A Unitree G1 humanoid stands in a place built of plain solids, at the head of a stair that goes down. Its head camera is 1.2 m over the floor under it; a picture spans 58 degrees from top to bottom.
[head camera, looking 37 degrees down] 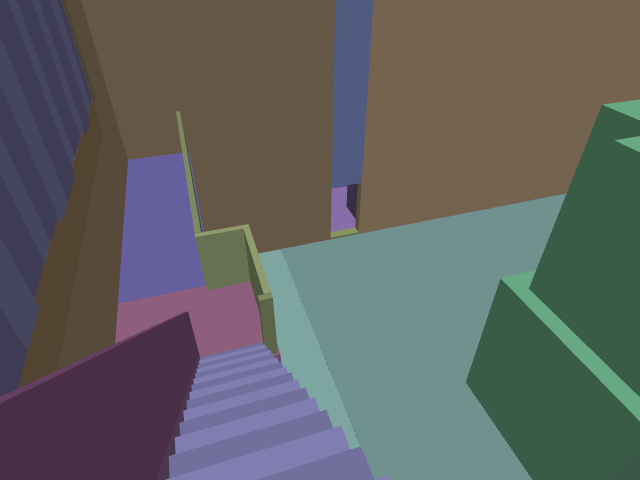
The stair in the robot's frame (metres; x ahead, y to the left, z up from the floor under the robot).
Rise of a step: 0.21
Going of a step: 0.23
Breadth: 0.87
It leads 18 degrees to the left of straight ahead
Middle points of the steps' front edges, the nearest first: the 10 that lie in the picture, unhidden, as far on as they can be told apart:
1.04 0.31 -0.84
1.26 0.38 -1.05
1.47 0.45 -1.26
1.69 0.51 -1.48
1.90 0.58 -1.69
2.12 0.65 -1.90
2.34 0.72 -2.11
2.55 0.79 -2.32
2.77 0.86 -2.53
2.99 0.93 -2.74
